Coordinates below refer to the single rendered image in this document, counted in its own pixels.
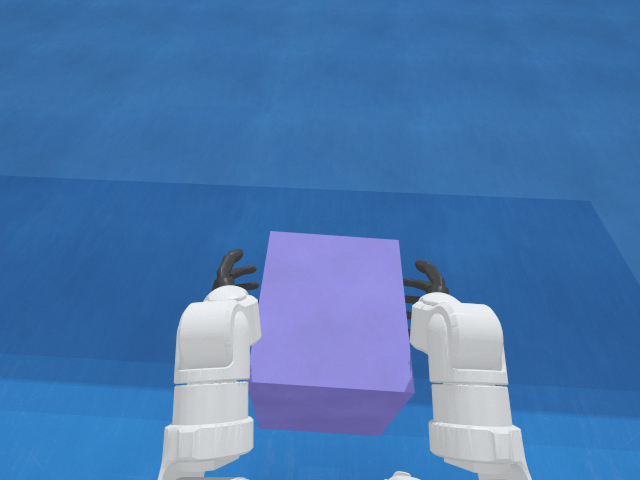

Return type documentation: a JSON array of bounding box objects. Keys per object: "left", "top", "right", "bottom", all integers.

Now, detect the left robot forearm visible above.
[{"left": 158, "top": 285, "right": 261, "bottom": 480}]

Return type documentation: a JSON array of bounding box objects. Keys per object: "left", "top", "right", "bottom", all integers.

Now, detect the right robot forearm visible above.
[{"left": 410, "top": 292, "right": 532, "bottom": 480}]

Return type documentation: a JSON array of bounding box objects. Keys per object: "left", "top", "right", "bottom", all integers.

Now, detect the robot right hand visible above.
[{"left": 403, "top": 260, "right": 449, "bottom": 336}]

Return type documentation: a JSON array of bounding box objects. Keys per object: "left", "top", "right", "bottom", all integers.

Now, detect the robot left hand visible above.
[{"left": 211, "top": 249, "right": 259, "bottom": 304}]

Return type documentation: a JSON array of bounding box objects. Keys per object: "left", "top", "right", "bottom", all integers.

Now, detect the carton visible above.
[{"left": 246, "top": 231, "right": 415, "bottom": 436}]

